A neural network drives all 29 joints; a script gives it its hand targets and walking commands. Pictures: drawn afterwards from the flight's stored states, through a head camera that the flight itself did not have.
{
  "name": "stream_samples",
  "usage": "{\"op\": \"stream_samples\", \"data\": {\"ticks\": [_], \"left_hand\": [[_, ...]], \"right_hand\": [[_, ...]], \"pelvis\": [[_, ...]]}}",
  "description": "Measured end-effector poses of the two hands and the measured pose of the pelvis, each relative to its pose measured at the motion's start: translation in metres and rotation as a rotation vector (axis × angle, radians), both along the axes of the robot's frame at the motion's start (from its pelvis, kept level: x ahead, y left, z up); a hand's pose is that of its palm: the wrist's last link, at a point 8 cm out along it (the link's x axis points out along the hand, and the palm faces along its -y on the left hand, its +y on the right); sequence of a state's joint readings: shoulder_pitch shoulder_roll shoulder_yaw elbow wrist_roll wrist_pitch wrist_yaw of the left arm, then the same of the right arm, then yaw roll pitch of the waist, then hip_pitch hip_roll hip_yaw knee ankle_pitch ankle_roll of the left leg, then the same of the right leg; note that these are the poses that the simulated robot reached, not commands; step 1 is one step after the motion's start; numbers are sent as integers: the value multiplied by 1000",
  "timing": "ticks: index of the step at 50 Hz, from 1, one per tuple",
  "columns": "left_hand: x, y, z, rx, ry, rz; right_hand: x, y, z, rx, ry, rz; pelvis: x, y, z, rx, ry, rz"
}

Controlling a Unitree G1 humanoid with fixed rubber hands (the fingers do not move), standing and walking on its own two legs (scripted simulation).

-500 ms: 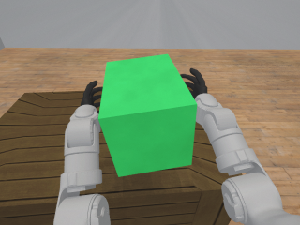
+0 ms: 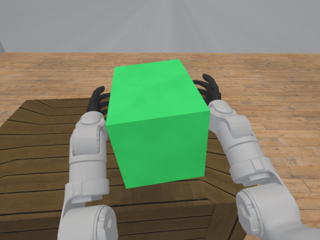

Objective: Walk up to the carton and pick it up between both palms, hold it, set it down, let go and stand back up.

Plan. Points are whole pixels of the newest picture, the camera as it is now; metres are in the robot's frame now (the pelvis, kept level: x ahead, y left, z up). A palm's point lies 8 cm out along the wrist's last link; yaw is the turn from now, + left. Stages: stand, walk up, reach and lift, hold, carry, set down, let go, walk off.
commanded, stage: hold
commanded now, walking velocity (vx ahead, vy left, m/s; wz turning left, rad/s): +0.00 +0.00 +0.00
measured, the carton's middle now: (155, 116) +0.39 +0.00 +0.18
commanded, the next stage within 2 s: none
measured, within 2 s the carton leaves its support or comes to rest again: neither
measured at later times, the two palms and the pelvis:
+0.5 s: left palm (95, 117) +0.35 +0.15 +0.21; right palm (211, 105) +0.36 -0.14 +0.23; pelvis +0.00 +0.00 +0.00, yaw +0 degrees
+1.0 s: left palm (94, 116) +0.35 +0.15 +0.22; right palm (211, 104) +0.36 -0.14 +0.23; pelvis +0.00 +0.00 +0.00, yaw +0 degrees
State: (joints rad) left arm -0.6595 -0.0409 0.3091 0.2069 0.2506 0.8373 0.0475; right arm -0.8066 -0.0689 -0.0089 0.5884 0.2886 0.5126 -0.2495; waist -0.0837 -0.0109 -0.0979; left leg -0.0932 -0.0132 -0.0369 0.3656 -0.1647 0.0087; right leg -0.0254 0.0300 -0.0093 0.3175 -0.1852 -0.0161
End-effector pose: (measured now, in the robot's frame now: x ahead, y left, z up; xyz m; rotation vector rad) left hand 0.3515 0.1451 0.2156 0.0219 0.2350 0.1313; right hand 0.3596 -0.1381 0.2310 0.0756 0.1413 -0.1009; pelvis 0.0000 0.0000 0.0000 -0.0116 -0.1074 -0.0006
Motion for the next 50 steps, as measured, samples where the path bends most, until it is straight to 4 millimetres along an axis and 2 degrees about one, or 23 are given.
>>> {"op": "stream_samples", "data": {"ticks": [50], "left_hand": [[0,2,1,-3,-9,2]], "right_hand": [[0,2,1,-4,-4,3]], "pelvis": [[1,0,0,-1,-1,3]]}}
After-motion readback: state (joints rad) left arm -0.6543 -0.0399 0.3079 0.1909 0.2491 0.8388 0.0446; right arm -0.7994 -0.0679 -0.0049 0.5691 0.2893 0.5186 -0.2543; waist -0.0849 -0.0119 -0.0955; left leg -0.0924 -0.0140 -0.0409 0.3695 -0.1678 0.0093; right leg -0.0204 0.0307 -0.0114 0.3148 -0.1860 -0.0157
